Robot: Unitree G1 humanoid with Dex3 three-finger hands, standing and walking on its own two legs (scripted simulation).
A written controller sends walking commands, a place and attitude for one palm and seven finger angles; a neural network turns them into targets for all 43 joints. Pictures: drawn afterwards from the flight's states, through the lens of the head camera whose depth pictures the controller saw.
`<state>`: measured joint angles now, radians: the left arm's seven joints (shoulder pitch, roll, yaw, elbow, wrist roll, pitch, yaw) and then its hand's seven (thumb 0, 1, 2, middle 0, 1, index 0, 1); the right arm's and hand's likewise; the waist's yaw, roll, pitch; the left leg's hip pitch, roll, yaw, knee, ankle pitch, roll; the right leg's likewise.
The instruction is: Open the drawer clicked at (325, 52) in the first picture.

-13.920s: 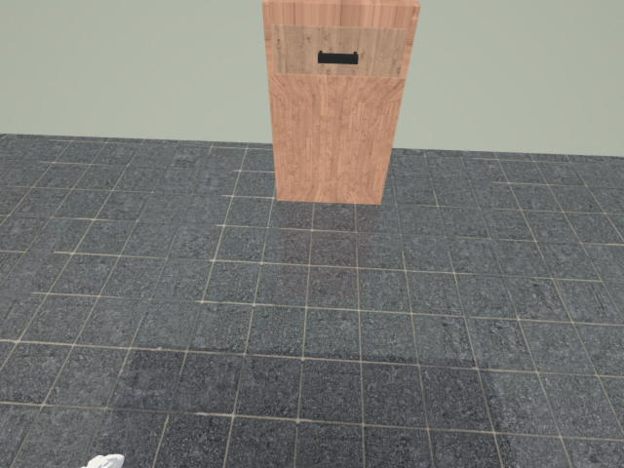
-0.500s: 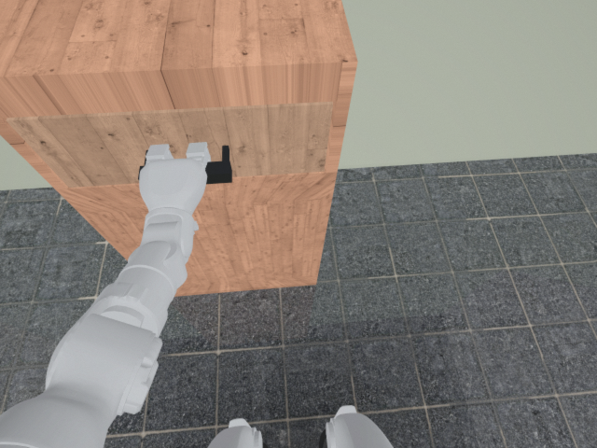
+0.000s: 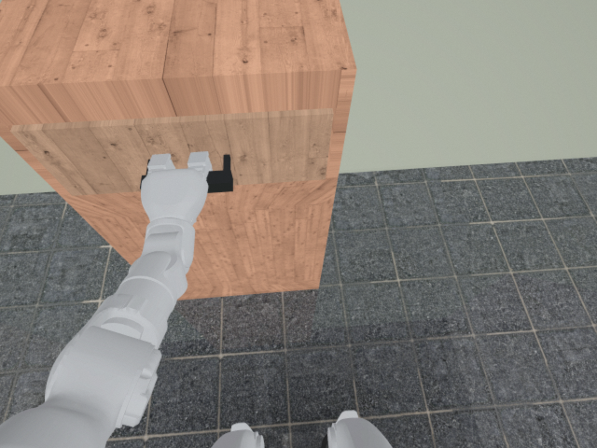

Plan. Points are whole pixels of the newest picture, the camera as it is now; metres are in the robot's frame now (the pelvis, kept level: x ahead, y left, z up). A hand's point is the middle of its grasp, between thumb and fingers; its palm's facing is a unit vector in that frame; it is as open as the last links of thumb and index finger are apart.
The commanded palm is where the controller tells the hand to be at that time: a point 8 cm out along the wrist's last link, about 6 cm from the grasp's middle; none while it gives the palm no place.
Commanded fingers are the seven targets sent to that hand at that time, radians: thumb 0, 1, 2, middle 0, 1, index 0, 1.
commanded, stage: pull the drawer open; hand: left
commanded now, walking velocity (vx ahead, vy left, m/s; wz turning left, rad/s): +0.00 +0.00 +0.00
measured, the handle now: (188, 173) +0.52 +0.15 -0.01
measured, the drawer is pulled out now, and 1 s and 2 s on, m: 0.01 0.11 0.24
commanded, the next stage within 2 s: none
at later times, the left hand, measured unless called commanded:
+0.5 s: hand (184, 242) +0.41 +0.15 -0.03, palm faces -0.02 -0.04 -1.00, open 6.2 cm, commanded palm +0.37 +0.15 +0.02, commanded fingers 0.00 0.90 0.90 -0.40 -1.35 -0.40 -1.35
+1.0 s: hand (182, 278) +0.36 +0.15 -0.03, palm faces -0.01 -0.06 -1.00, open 6.2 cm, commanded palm +0.31 +0.15 +0.02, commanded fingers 0.00 0.90 0.90 -0.40 -1.35 -0.40 -1.35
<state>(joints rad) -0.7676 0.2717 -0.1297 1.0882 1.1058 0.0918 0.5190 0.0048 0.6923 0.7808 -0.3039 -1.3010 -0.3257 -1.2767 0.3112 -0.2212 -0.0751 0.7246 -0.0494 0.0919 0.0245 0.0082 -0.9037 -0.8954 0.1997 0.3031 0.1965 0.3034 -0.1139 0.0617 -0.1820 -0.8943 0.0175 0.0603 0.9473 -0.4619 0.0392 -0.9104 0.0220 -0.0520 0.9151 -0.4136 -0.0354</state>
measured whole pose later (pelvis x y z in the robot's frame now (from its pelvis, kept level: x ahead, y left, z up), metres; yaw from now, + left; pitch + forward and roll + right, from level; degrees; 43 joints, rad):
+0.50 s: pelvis +0.00 +0.00 +0.01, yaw +0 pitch +20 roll +0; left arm -0.56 0.20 -0.17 0.94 1.13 0.09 0.56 0.01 0.69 0.80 -0.29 -1.33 -0.33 -1.27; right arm 0.24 -0.21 -0.07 0.69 -0.04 0.12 0.02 0.01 -0.90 -0.90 0.20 0.30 0.20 0.30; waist -0.06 0.05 -0.18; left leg -0.79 0.01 0.06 0.89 -0.45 0.04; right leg -0.81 0.02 -0.05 0.87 -0.41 -0.04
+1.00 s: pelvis +0.00 +0.00 +0.01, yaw +0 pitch +16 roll +0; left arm -0.32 0.18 -0.21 0.72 1.13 0.12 0.56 0.01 0.69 0.81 -0.27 -1.34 -0.33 -1.27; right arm 0.22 -0.21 -0.06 0.67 -0.02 0.13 0.01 0.01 -0.90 -0.90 0.20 0.30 0.20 0.30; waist -0.03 0.04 -0.17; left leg -0.71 0.01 0.08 0.86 -0.44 0.03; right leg -0.74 0.02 -0.03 0.86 -0.40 -0.04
